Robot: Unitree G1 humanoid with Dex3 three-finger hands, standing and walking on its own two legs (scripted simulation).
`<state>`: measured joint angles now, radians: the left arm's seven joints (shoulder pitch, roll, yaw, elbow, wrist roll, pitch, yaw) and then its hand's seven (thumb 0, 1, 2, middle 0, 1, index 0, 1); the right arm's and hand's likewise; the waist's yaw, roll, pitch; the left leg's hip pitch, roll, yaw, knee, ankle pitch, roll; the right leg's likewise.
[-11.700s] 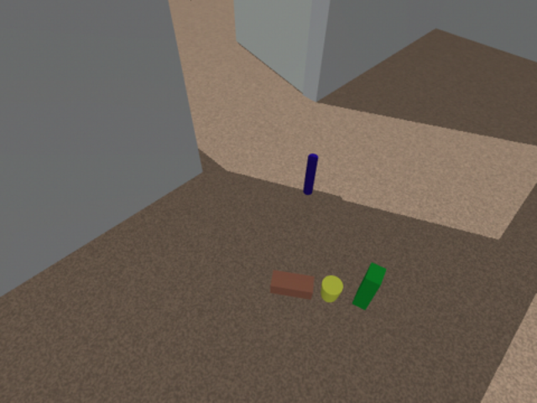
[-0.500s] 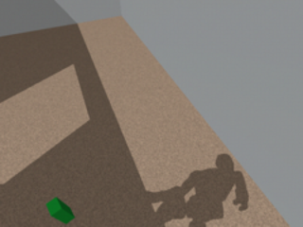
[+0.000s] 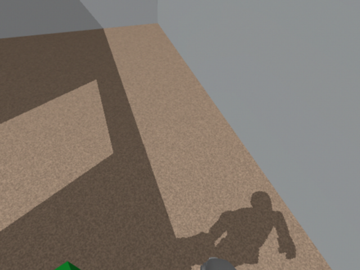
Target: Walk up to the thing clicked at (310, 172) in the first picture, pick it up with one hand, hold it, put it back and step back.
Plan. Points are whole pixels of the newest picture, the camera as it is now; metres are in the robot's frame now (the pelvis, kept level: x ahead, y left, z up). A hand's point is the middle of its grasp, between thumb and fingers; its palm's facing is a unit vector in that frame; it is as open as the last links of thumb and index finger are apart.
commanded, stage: walk up
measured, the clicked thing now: out of the picture +0.29 +1.03 -0.66
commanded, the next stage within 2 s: none
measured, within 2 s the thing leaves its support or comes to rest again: neither
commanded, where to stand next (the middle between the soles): +0.65 -0.02 m, yaw +1 degrees
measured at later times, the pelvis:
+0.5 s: pelvis +0.22 -0.02 -0.01, yaw +2 degrees
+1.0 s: pelvis +0.41 -0.03 -0.02, yaw +0 degrees
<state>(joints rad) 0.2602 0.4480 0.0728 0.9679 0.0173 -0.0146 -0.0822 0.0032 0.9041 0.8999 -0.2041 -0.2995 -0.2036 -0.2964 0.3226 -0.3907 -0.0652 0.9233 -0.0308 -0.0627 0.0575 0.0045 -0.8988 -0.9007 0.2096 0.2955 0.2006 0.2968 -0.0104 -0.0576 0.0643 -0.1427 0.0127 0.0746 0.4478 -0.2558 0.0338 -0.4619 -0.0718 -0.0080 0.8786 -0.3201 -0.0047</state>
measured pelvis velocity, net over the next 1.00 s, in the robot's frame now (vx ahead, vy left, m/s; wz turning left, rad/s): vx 0.41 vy -0.03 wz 0.00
